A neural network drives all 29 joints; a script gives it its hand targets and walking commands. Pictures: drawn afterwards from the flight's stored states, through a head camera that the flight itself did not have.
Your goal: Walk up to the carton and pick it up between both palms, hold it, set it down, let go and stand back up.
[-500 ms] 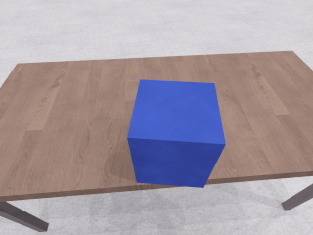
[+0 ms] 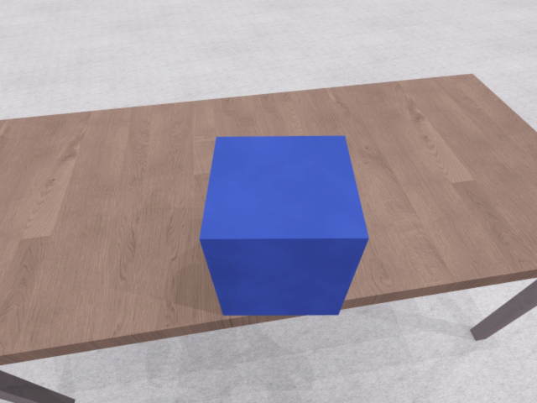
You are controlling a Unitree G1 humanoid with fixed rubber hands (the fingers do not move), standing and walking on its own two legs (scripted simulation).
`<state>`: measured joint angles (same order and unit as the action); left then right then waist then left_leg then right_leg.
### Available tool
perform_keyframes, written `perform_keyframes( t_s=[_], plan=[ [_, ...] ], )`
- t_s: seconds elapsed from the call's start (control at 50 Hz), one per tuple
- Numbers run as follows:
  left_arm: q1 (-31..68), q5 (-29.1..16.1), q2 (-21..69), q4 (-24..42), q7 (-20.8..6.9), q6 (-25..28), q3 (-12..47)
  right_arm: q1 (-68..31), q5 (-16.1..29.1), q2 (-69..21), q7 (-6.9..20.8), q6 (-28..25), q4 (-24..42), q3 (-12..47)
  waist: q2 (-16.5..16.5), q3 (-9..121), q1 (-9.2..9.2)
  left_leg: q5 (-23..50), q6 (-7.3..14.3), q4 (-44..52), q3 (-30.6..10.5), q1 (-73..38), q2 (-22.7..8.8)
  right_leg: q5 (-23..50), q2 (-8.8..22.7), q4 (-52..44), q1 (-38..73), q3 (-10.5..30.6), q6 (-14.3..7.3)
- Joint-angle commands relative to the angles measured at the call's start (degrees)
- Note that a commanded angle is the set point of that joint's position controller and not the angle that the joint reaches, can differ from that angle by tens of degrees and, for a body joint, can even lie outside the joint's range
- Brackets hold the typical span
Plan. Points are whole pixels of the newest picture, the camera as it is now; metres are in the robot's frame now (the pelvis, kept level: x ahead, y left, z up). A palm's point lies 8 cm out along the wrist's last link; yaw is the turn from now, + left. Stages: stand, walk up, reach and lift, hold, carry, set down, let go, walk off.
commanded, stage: walk up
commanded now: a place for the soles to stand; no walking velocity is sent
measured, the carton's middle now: (280, 230) +0.39 -0.01 +0.01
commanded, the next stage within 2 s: none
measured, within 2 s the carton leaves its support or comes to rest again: neither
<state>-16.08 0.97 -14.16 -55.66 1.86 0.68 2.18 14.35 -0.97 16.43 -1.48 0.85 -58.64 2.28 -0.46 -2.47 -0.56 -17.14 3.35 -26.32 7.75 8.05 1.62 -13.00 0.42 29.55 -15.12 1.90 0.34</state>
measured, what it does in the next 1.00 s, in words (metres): stands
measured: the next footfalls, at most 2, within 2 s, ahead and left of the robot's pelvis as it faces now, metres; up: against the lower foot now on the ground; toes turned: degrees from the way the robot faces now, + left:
none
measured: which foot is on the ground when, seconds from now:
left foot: down 0.00-1.00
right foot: down 0.00-1.00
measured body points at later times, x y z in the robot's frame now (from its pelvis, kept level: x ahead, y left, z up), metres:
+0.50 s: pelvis -0.01 +0.00 -0.01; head +0.00 -0.02 +0.44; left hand +0.08 +0.27 -0.13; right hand -0.01 -0.28 -0.16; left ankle -0.03 +0.08 -0.74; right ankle +0.03 -0.12 -0.74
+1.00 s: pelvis -0.01 +0.01 -0.01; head +0.00 +0.00 +0.44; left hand +0.11 +0.26 -0.13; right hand -0.03 -0.27 -0.15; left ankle -0.03 +0.08 -0.74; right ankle +0.03 -0.12 -0.74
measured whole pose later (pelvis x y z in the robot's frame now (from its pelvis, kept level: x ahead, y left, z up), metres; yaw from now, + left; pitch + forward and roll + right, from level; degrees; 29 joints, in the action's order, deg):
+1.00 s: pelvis -0.01 +0.01 -0.01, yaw -12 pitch -2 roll +1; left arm -16.7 0.8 -15.4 -48.6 2.3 -0.3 0.8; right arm 15.9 -0.7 17.2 -0.9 2.4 -54.1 1.2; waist 0.7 -3.1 0.1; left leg -19.2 4.8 -28.5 11.2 8.2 2.5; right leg -12.8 -3.0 33.6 -19.5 9.8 -1.3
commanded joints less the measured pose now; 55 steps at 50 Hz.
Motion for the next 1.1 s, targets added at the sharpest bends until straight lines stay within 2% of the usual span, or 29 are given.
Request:
perform_keyframes(
  t_s=[0.0,0.04,0.06,0.12,0.16,0.2,0.26,0.28,0.32,0.38,0.44,0.5,0.54,0.62,0.64,0.66,0.68,0.72,0.74,0.78,0.82,0.84,0.88,0.92,0.94,0.96,1.02,1.04,1.08],
  plan=[
    [-3.9,0.0,-8.5,1.9,0.3,0.3,-2.1,1.1,0.6,7.7,-0.3,-0.2,1.4,-1.5,-0.5,-0.4,-1.06,7.3,1.0,6.2,-9.0,2.1,-8.7,11.2,4.6,-2.9,-0.2,6.1,-4.4],
    [-2.6,0.0,-7.3,2.5,0.4,0.5,-1.6,0.7,0.3,6.8,0.2,0.3,2.3,-1.4,-0.4,-3.8,-0.04,3.6,1.6,5.4,-7.1,3.1,-8.3,10.3,3.8,-2.2,-2.6,7.5,-4.3],
    [-1.7,0.1,-6.4,1.4,0.2,0.4,-1.4,1.0,0.7,6.5,0.0,0.3,2.5,-1.5,4.2,-3.8,0.83,1.1,1.9,4.9,-7.9,3.5,-8.7,8.3,3.9,-3.1,-3.9,8.8,-4.9],
    [-3.4,-0.2,-8.0,2.7,0.5,0.5,-1.8,2.4,0.1,8.2,0.5,0.9,2.2,-1.8,-1.4,-1.3,0.43,-2.5,1.0,5.6,-7.0,1.4,-8.4,5.6,4.2,-3.5,-4.2,9.8,-4.1],
    [-1.2,0.0,-9.0,3.7,0.2,0.6,-2.3,1.6,-0.2,7.2,0.6,0.5,2.0,-1.9,4.0,1.8,0.47,-2.4,1.7,5.0,-7.0,-0.6,-9.0,4.5,3.5,-4.1,-3.5,9.3,-4.4],
    [-0.2,-0.1,-8.8,4.8,0.3,0.9,-2.2,1.6,0.4,7.6,0.3,0.8,2.5,-1.9,4.0,0.0,1.78,-1.7,1.1,3.3,-5.7,-1.3,-8.1,4.8,3.8,-4.7,-6.0,11.5,-4.4],
    [-3.5,0.2,-9.5,4.4,0.6,0.6,-2.3,1.9,0.2,7.7,0.3,1.2,3.3,-1.9,2.2,-0.3,0.72,-0.3,0.7,2.4,-4.7,-1.1,-7.8,10.0,4.5,-3.0,-6.3,13.1,-5.2],
    [0.0,0.2,-8.6,5.0,0.6,0.5,-2.4,3.5,0.2,6.1,0.3,0.8,2.7,-1.6,3.5,0.5,2.53,1.2,0.6,3.5,-5.3,-2.1,-8.8,11.7,3.6,-2.2,-6.3,12.6,-5.4],
    [-0.7,-0.1,-8.8,6.3,0.5,0.6,-2.8,1.9,0.1,6.7,0.3,1.2,2.6,-1.7,-1.2,1.0,1.03,2.4,1.8,4.7,-5.2,-0.6,-9.3,8.2,2.1,0.5,-5.2,11.4,-4.5],
    [-3.4,0.2,-7.3,5.3,0.8,0.2,-2.8,-0.1,0.0,11.1,0.6,1.7,4.3,-2.8,0.4,0.8,-0.15,1.6,4.4,6.7,-6.8,2.8,-14.0,6.5,-0.3,5.7,-2.7,5.5,-3.3],
    [-5.0,0.3,-7.7,6.4,1.3,-0.1,-2.7,-0.7,-1.0,10.4,0.4,1.9,5.0,-2.6,-1.5,-3.4,-1.3,-2.2,3.8,7.0,-5.2,5.0,-13.5,4.4,0.2,4.7,-4.5,5.6,-2.8],
    [-2.4,0.0,-8.4,7.5,0.9,0.2,-2.8,1.1,-1.0,9.7,0.7,2.3,5.4,-2.7,-0.1,-4.5,0.45,0.8,1.3,3.0,-1.9,1.9,-9.5,11.2,1.7,3.6,-8.2,10.9,-4.9],
    [-3.3,-0.1,-9.1,8.3,0.7,0.5,-3.0,3.5,-0.6,9.2,1.0,2.3,5.3,-2.3,0.5,-1.4,0.79,6.0,1.9,0.3,-3.1,-1.8,-10.7,11.6,2.6,3.2,-8.8,13.4,-5.0],
    [-2.9,-0.6,-9.4,8.6,1.0,-0.1,-3.8,1.1,-0.2,9.2,0.9,2.6,7.1,-2.4,4.9,-2.4,1.4,-7.1,3.4,3.1,-3.7,3.5,-11.8,6.2,0.6,3.6,-7.8,12.2,-4.8],
    [-5.0,-0.2,-10.3,8.7,0.7,-0.2,-3.8,1.5,0.0,9.6,1.1,2.8,7.4,-2.3,4.0,-1.9,-0.6,-9.9,2.8,2.4,-3.8,3.7,-9.6,-1.1,1.7,0.7,-7.9,16.0,-5.0],
    [-5.0,0.1,-10.7,9.1,0.7,-0.1,-3.9,0.6,-0.3,9.5,1.3,3.1,7.5,-2.4,7.3,-2.8,-0.66,-11.8,1.9,-1.5,-1.3,3.5,-7.6,-3.0,3.0,-4.3,-9.3,20.2,-5.4],
    [-6.3,0.5,-11.1,9.8,0.8,-0.2,-4.0,1.0,-0.6,8.9,1.5,3.4,8.6,-2.6,7.6,-2.5,0.52,-13.2,0.4,-5.4,-3.1,2.0,-4.4,-7.0,5.1,-7.6,-11.7,29.0,-7.0],
    [-5.8,0.4,-12.5,9.3,1.1,-0.9,-4.5,2.0,0.0,7.6,1.3,3.3,8.0,-2.4,12.1,-3.5,0.58,-13.0,0.4,-6.7,-5.0,2.8,-2.4,-11.5,7.6,-12.4,-10.9,34.5,-9.0],
    [-3.6,0.3,-12.7,9.8,1.4,-1.0,-4.2,3.9,-0.1,7.7,1.3,2.8,8.6,-2.5,11.0,-1.8,1.5,-11.7,0.5,-6.4,-5.8,3.7,-1.7,-9.0,8.3,-13.0,-8.4,35.9,-10.1],
    [-0.1,0.0,-11.5,10.4,1.2,-1.0,-3.8,6.2,0.0,6.2,1.1,1.4,7.7,-2.3,10.9,1.5,2.94,-7.7,0.3,-0.3,-7.2,1.2,-4.2,-7.5,6.2,-10.9,-7.4,28.0,-8.5],
    [2.0,-0.3,-8.1,11.3,0.4,-0.2,-2.7,6.3,0.0,7.3,0.4,-0.1,7.2,-2.5,1.2,5.0,3.81,-0.6,1.6,6.4,-10.2,-4.3,-8.5,3.2,1.2,-0.6,-6.9,18.2,-4.2],
    [0.0,-0.3,-6.9,11.3,0.5,-0.1,-2.6,3.2,0.4,9.6,0.1,0.2,7.3,-3.4,-2.5,5.1,2.01,6.1,1.0,10.3,-13.7,-5.8,-13.3,3.9,-3.5,4.4,-9.1,9.6,-2.1],
    [-2.8,-0.2,-6.9,10.2,0.5,-0.2,-2.5,-1.1,0.6,7.9,0.1,0.4,7.3,-2.6,-2.3,2.3,-0.6,5.5,5.4,11.9,-14.1,1.4,-16.2,-3.1,-3.0,6.0,-4.3,7.7,-2.4],
    [-3.2,-0.3,-5.9,8.8,0.5,-0.6,-2.5,-0.6,0.2,6.5,0.5,0.9,8.3,-2.2,-3.1,-3.9,-0.41,-5.9,4.9,13.9,-11.1,9.2,-13.7,-2.5,-2.0,4.1,-2.0,7.7,-3.2],
    [-4.0,0.3,-6.9,8.3,0.5,-0.5,-1.9,-1.2,0.3,6.8,0.3,1.3,7.9,-1.9,-3.3,-5.3,-0.86,-6.3,2.5,13.6,-9.7,8.6,-12.4,-0.2,-1.0,2.8,-1.8,8.0,-3.0],
    [-1.3,-0.2,-6.8,9.3,0.5,-0.3,-1.6,1.0,0.7,6.0,0.5,1.0,7.4,-1.8,-3.2,-7.8,0.56,4.2,0.0,12.6,-8.5,7.5,-11.8,4.5,0.2,1.1,-4.9,9.0,-2.9],
    [-1.0,-0.2,-6.7,8.1,0.9,0.0,-1.7,3.9,0.2,7.1,0.6,0.7,6.0,-2.1,-3.5,-3.2,1.3,18.3,-1.2,8.6,-6.0,0.9,-11.8,8.5,0.9,1.3,-4.4,7.8,-3.1],
    [-0.3,-0.3,-7.5,8.5,1.0,-0.1,-1.8,3.7,0.3,8.3,0.5,1.0,5.8,-2.8,-4.0,-3.4,1.06,21.4,-2.0,8.1,-5.0,-1.2,-11.5,8.8,0.3,2.6,-6.4,6.4,-2.0],
    [-0.3,-0.2,-6.6,8.1,0.8,0.3,-1.1,5.6,0.6,9.2,0.6,0.9,5.1,-2.7,0.6,0.3,1.02,22.1,-1.5,7.2,-6.6,-3.9,-12.4,7.4,0.4,2.6,-4.6,5.6,-2.2]
  ],
)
